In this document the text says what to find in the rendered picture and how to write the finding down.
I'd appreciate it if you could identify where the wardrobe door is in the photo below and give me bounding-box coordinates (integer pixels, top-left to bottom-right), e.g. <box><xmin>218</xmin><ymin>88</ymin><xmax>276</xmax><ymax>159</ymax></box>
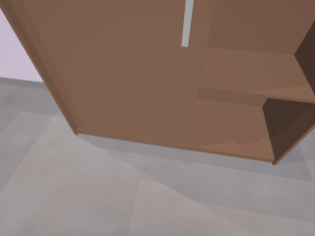
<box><xmin>23</xmin><ymin>0</ymin><xmax>217</xmax><ymax>148</ymax></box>
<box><xmin>9</xmin><ymin>0</ymin><xmax>86</xmax><ymax>129</ymax></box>

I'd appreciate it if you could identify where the handle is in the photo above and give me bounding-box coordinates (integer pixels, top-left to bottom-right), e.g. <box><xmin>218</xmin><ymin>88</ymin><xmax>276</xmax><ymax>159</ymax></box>
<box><xmin>181</xmin><ymin>0</ymin><xmax>194</xmax><ymax>47</ymax></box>

